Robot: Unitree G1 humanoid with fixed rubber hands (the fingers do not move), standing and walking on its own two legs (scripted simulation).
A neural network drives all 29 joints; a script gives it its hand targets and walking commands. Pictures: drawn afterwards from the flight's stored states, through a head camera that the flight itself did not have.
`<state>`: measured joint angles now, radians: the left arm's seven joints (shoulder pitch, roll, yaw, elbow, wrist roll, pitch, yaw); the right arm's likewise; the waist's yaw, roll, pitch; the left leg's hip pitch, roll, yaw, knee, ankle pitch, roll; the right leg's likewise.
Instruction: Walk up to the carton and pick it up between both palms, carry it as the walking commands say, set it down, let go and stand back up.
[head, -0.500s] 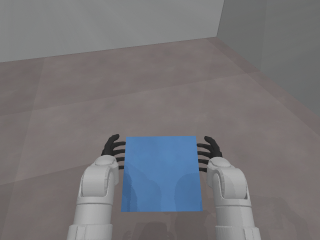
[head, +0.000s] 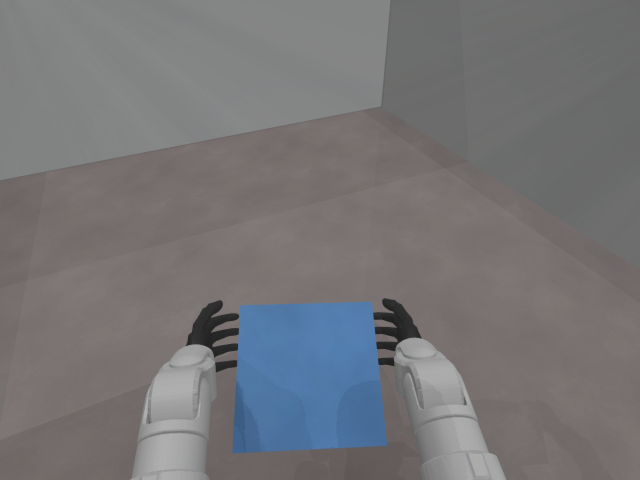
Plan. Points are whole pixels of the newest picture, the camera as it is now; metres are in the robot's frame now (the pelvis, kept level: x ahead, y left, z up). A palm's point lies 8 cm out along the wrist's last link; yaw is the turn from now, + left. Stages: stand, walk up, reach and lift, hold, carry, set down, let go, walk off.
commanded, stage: hold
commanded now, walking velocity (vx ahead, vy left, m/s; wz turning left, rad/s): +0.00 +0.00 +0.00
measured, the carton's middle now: (307, 380) +0.29 +0.06 -0.05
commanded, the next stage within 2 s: set down in 0.28 s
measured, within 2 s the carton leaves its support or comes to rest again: neither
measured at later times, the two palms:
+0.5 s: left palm (172, 352) +0.25 +0.23 +0.05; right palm (375, 359) +0.28 -0.03 +0.04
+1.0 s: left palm (196, 381) +0.26 +0.22 -0.04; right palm (372, 378) +0.30 -0.03 -0.05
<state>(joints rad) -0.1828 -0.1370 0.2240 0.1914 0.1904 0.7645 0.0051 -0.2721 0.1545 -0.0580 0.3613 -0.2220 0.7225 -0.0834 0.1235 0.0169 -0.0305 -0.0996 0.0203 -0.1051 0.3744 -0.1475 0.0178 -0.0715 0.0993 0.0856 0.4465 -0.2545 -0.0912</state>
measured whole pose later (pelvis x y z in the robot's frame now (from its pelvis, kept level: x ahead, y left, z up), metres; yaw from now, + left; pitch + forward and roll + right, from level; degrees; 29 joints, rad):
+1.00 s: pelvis -0.04 +0.03 -0.02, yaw +1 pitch +6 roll +1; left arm -0.45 -0.21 0.48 0.56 0.39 0.35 0.08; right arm -0.49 0.22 -0.32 0.71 -0.35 0.31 -0.12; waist 0.13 0.00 0.03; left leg -0.51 0.00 -0.12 0.60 -0.19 -0.05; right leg -0.48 0.10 0.07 0.67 -0.28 -0.05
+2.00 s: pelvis -0.07 +0.06 -0.16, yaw +0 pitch +35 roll +0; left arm -0.60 -0.25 0.47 0.57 0.24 0.16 0.24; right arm -0.78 0.07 -0.27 0.89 -0.20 0.13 -0.18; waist 0.09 -0.05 -0.20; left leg -1.55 -0.06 -0.08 1.33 -0.39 -0.04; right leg -1.51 0.10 0.07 1.38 -0.49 0.01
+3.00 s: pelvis -0.10 +0.05 -0.30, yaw -1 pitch +43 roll +1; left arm -0.94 -0.16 0.56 0.60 0.22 0.23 0.22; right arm -1.17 -0.05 -0.24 0.99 -0.17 0.18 -0.21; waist 0.11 -0.05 -0.06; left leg -2.09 -0.07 -0.08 1.79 -0.46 -0.08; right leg -2.05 0.14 0.04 1.86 -0.56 0.02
